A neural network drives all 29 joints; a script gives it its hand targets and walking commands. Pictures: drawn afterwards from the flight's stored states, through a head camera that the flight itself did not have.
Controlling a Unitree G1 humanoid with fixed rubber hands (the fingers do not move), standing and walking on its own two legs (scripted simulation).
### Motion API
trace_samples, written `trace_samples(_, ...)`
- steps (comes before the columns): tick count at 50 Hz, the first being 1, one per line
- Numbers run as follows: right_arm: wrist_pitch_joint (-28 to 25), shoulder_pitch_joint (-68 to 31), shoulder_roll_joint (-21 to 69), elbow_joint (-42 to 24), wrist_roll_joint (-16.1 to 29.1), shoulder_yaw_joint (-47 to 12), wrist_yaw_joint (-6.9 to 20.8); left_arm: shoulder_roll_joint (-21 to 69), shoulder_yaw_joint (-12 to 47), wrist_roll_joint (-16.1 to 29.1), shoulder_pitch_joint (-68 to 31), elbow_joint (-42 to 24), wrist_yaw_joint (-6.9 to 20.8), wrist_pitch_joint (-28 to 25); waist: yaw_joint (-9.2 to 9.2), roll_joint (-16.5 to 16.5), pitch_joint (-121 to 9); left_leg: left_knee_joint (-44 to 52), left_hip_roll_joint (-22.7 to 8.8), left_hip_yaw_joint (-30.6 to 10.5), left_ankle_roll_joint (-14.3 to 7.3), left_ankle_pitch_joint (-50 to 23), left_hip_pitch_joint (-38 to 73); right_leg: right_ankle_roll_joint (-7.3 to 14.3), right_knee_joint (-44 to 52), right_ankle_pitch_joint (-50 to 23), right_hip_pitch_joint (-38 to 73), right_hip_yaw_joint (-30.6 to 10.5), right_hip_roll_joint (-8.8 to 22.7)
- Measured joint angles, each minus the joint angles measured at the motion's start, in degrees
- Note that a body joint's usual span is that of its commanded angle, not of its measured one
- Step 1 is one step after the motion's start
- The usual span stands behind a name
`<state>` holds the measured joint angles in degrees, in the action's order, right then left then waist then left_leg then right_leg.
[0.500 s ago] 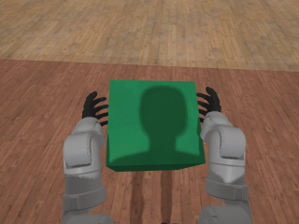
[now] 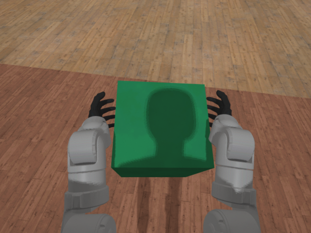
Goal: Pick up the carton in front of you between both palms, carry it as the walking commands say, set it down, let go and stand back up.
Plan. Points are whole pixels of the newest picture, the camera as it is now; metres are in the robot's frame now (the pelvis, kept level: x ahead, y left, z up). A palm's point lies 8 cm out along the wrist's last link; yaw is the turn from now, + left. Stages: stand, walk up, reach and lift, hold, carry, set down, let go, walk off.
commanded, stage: carry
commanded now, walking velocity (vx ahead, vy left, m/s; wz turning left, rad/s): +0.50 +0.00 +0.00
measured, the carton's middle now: (157, 136) +0.37 +0.00 +0.03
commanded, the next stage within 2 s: none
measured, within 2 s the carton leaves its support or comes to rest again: neither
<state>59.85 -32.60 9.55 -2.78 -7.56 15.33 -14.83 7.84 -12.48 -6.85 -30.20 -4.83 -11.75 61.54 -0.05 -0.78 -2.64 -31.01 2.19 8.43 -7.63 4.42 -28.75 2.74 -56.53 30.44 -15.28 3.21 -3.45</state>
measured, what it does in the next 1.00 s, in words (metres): goes down: right foot, then left foot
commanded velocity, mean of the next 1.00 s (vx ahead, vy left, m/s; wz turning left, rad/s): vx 0.50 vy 0.00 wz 0.00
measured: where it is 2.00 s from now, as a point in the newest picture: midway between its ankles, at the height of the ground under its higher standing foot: (161, 111)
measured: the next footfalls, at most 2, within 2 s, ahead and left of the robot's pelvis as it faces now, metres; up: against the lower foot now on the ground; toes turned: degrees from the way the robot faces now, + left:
right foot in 0.36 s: +0.34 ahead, -0.12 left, -0.02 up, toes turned -5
left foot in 0.82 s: +0.63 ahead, +0.02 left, -0.04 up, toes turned +4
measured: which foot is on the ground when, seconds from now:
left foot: down 0.00-0.38, up 0.40-0.80, down 0.82-1.00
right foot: up 0.00-0.34, down 0.36-0.82, up 0.84-1.00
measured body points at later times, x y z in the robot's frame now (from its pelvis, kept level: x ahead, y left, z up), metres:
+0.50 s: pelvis +0.28 -0.05 -0.01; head +0.29 -0.07 +0.44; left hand +0.62 +0.10 +0.08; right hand +0.64 -0.19 +0.09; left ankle +0.20 +0.07 -0.65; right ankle +0.30 -0.11 -0.74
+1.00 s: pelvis +0.57 -0.02 -0.03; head +0.60 -0.02 +0.42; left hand +0.93 +0.10 +0.05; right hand +0.91 -0.19 +0.04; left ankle +0.59 +0.02 -0.76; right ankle +0.50 -0.15 -0.67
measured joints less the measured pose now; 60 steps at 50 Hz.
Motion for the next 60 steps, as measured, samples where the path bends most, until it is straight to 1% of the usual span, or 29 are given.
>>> trace_samples(1, 0.53, -0.44, -0.03, 1.32, 0.12, -0.39, -0.03, -0.49, -0.15, -0.10, 0.63, 0.58, 0.42, 0.48, -1.12, 0.85, 0.06, -1.63, -0.30, -0.25, 0.05, 1.56, 0.12, -0.05, -7.60, 0.83, -3.59, -0.94, -0.65)
trace_samples(2, 1.16, -0.23, -0.07, 1.83, 0.33, -0.49, 0.03, -0.39, -0.33, -0.14, 1.28, 0.98, 0.63, 1.07, -1.95, 1.69, 0.24, -2.20, -0.53, -0.50, 0.43, 2.47, 0.89, 0.07, -12.14, -0.14, -6.66, -1.23, -0.62)
trace_samples(4, 1.72, 1.25, 0.33, 1.89, 1.29, 0.04, 0.48, 1.06, -1.15, -0.93, 2.23, 1.98, 0.02, 2.10, -2.60, 2.42, 0.23, -1.27, -0.62, -0.44, 0.48, 4.15, 3.27, 0.22, -13.52, -2.58, -11.85, -1.81, 0.87)
trace_samples(5, 1.68, 1.95, 0.64, 1.82, 1.83, 0.10, 0.66, 1.87, -1.57, -1.48, 2.64, 2.24, -0.29, 2.37, -2.82, 2.63, 0.21, -0.50, -0.73, -0.42, 0.62, 4.78, 4.47, 0.23, -12.08, -3.57, -14.08, -2.02, 1.73)
trace_samples(7, 0.53, 2.78, 1.74, 1.40, 1.05, -0.53, -0.57, 3.50, -1.89, -2.59, 3.26, 1.65, -1.46, 2.38, -3.29, 2.78, 0.61, 0.68, -1.02, -0.57, 0.82, 6.06, 6.86, 0.08, -6.82, -5.59, -17.40, -2.26, 3.25)
trace_samples(8, 0.08, 2.70, 2.17, 0.97, 1.10, -0.30, -0.69, 3.89, -2.39, -2.63, 3.52, 0.89, -1.47, 2.05, -3.61, 2.74, 0.93, 1.09, -1.13, -0.69, 0.94, 6.76, 8.03, -0.14, -3.29, -6.65, -18.51, -2.31, 3.96)
trace_samples(10, -1.11, 1.89, 2.70, 0.20, 1.21, -0.09, -0.56, 4.24, -3.22, -2.34, 3.20, -0.94, -1.63, 1.36, -4.32, 2.65, 1.57, 1.11, -1.38, -1.23, 1.45, 8.52, 10.01, -0.58, 4.45, -11.15, -19.79, -2.15, 4.88)
trace_samples(12, -2.41, 1.18, 2.66, 0.43, 1.15, -0.36, -0.31, 3.98, -3.09, -2.91, 2.64, -1.42, -1.80, 0.51, -4.43, 2.39, 1.26, 0.82, -1.55, -1.70, 2.21, 10.69, 11.90, -0.90, 11.42, -16.24, -20.04, -1.44, 5.26)
trace_samples(16, -2.51, 0.96, 2.52, 0.31, 0.99, -1.31, -0.35, 2.90, -2.38, -3.05, 1.97, -2.24, -2.09, 1.61, -3.36, 1.81, -0.68, -1.27, -1.82, -1.95, 4.07, 16.68, 16.49, -0.64, 24.52, -25.97, -15.97, 1.64, 4.49)
trace_samples(18, -1.71, 0.96, 2.08, 0.03, 0.57, -1.05, -0.31, 2.48, -1.93, -2.71, 0.57, -0.72, -2.48, 2.22, -2.72, 0.85, -2.17, -7.32, -1.50, -1.92, 4.84, 20.84, 17.11, 0.87, 29.84, -30.72, -11.50, 2.90, 4.35)
trace_samples(19, -1.43, 0.83, 1.19, 0.33, 0.72, -1.03, -0.24, 2.71, -1.71, -2.76, 0.02, 0.61, -2.67, 1.77, -1.72, 1.89, -2.81, -12.86, -2.51, -2.56, 5.10, 21.19, 15.50, 1.59, 27.48, -28.56, -11.65, 3.35, 3.58)
trace_samples(20, -1.15, 0.63, 0.21, 1.14, 0.84, -0.95, 0.02, 2.94, -1.51, -2.95, -0.69, 2.15, -3.00, 1.49, -0.82, 2.62, -2.96, -20.05, -2.80, -4.29, 5.37, 22.90, 12.91, 2.02, 24.47, -25.75, -12.09, 3.83, 2.98)
trace_samples(22, -0.20, 0.70, -0.81, 3.33, 0.79, -0.88, 0.18, 3.25, -1.62, -3.73, -1.35, 5.02, -3.28, 2.01, 0.84, 1.76, -3.03, -32.72, -1.51, -6.41, 5.18, 25.55, 6.85, 2.45, 21.49, -21.58, -11.74, 3.67, 2.93)
trace_samples(24, 0.83, 1.02, -0.14, 5.25, 0.15, -0.39, -0.04, 3.00, -2.01, -3.24, -0.36, 6.71, -3.50, 2.84, 2.12, 0.86, -2.84, -37.44, -1.37, -6.40, 5.08, 24.15, 1.50, 2.08, 22.03, -20.22, -10.05, 3.02, 2.91)
trace_samples(27, 0.82, 1.51, 2.15, 4.28, -1.51, 0.99, -0.45, 2.37, -1.76, -1.25, 1.06, 6.17, -3.96, 2.63, 2.83, 0.84, -0.84, -34.32, -2.59, -6.48, 5.94, 19.46, -4.61, 2.51, 24.12, -18.78, -6.47, 2.92, 2.60)
trace_samples(29, -0.11, 1.97, 2.96, 3.00, -2.66, 1.54, -0.58, 2.44, -1.58, -0.72, 0.90, 6.27, -4.06, 1.57, 3.19, 1.29, 0.17, -29.67, -3.52, -6.56, 6.36, 16.63, -7.57, 2.69, 25.48, -17.75, -4.12, 3.09, 2.23)
trace_samples(33, -1.64, 1.68, 3.16, -0.46, -2.32, 1.36, -0.74, 2.47, -1.36, -0.08, -0.62, 3.64, -4.31, 0.46, 3.34, 1.76, 1.56, -18.51, -4.86, -6.36, 6.66, 6.97, -10.34, 2.41, 27.31, -15.01, 0.21, 3.16, 1.15)
trace_samples(37, -0.97, 2.30, 2.44, -2.01, -1.75, 0.94, -0.35, 2.25, -0.70, -0.28, -1.85, 3.57, -4.20, 1.14, 3.30, 1.63, 0.52, -7.71, -4.02, -5.51, 5.30, -0.50, -8.19, 1.62, 28.19, -10.79, 5.19, 2.82, 0.38)
trace_samples(39, -0.22, 2.40, 2.25, -3.38, -0.85, 1.31, -0.27, 2.36, -0.28, -0.37, -2.24, 2.88, -4.23, 1.71, 3.14, 1.69, 0.07, -2.12, -2.72, -3.91, 4.59, -3.22, -5.19, 1.03, 27.11, -7.43, 7.88, 2.80, 0.25)
trace_samples(41, 0.21, 1.89, 1.97, -3.16, -1.27, 1.36, 0.11, 2.60, -0.51, -0.68, -2.72, 3.08, -4.27, 1.88, 3.40, 1.77, -0.91, 3.60, -1.47, -1.74, 3.71, -6.84, -0.92, 0.54, 22.77, -3.45, 9.24, 2.74, 0.15)
trace_samples(42, -0.05, 1.38, 2.11, -1.83, -1.77, 1.19, 0.31, 1.94, -0.64, -0.70, -2.98, 3.52, -4.23, 1.92, 2.88, 0.90, -1.20, 2.93, -0.90, -0.90, 1.58, -5.31, 0.10, 0.16, 17.19, -1.91, 8.05, 2.73, 0.96)
trace_samples(43, -0.36, 0.92, 2.32, -0.10, -2.19, 1.02, 0.48, 0.99, -0.66, -0.52, -3.15, 4.03, -4.13, 1.83, 1.93, -0.19, -1.06, -0.15, -0.27, -0.38, 0.26, -2.43, -0.24, -0.35, 9.61, -2.03, 5.55, 1.60, 1.53)
trace_samples(44, -0.50, 0.56, 2.45, 2.01, -2.48, 0.92, 0.59, 0.14, -0.70, -0.59, -3.12, 5.06, -3.94, 1.68, 0.93, -0.21, -1.02, -2.81, -0.17, -0.37, -0.43, 0.44, -0.51, -0.67, 1.35, -0.64, 2.18, 0.28, 1.09)
trace_samples(46, -0.09, 1.24, 2.78, 4.76, -2.18, 0.30, 0.36, -0.04, -1.58, -1.06, -2.70, 7.23, -3.70, 1.85, -0.70, 1.20, -0.78, -4.90, -0.60, -0.81, -0.64, 4.26, 0.57, -0.48, -11.75, -0.16, -5.04, -1.40, -0.12)
trace_samples(47, 0.26, 2.40, 2.98, 4.52, -2.06, 0.47, 0.16, 0.65, -2.20, -1.30, -2.46, 7.80, -3.51, 2.10, -1.13, 1.73, -0.57, -4.57, -0.69, -0.96, -0.11, 5.03, 1.72, -0.39, -14.26, -1.71, -8.17, -1.72, 0.10)
trace_samples(49, 0.65, 4.68, 3.11, 2.96, -1.00, 1.47, -0.37, 2.30, -2.60, -1.83, -2.06, 8.81, -3.63, 1.70, -1.40, 1.92, -0.02, -2.53, -0.28, -0.96, -0.45, 6.01, 4.46, -0.52, -13.21, -5.07, -13.39, -2.26, 1.71)
trace_samples(53, -0.73, 5.07, 2.96, 0.78, 0.59, 2.00, -0.67, 4.32, -2.70, -3.17, -0.75, 6.67, -3.46, -1.07, -2.68, 2.13, 1.72, 0.91, 0.33, -1.49, -0.62, 7.87, 9.41, -1.47, -6.04, -11.37, -21.29, -3.04, 4.60)
trace_samples(56, -2.36, 4.14, 2.90, 0.57, 1.37, 0.80, -0.68, 4.62, -2.92, -4.23, 0.13, 3.22, -3.26, -2.02, -3.47, 1.46, 2.10, 2.72, 0.59, -1.89, -0.20, 10.00, 13.21, -1.97, 0.18, -15.90, -24.47, -2.95, 5.72)
trace_samples(60, -2.87, 3.32, 2.86, 0.04, 1.86, -0.50, -0.46, 4.00, -2.83, -3.47, 0.64, -0.67, -3.47, -0.90, -3.36, 0.39, 1.11, 4.94, 0.95, -2.31, 0.89, 13.72, 18.89, -1.41, 11.50, -24.85, -24.28, -1.00, 5.96)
